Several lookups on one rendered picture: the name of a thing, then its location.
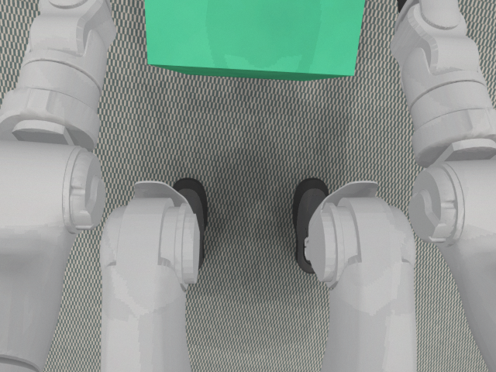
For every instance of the left robot foot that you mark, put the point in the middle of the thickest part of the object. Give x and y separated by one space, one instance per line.
195 194

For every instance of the left robot forearm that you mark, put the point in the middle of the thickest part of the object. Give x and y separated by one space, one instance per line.
62 75

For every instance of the carton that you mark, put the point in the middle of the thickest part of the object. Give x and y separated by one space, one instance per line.
294 40

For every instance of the robot right upper arm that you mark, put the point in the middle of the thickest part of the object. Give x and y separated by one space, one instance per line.
453 205

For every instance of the robot left upper arm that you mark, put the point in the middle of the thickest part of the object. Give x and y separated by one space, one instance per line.
49 193

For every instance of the robot right thigh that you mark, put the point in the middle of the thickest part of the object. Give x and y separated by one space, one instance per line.
372 324

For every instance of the right robot forearm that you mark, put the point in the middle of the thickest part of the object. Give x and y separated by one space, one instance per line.
446 92

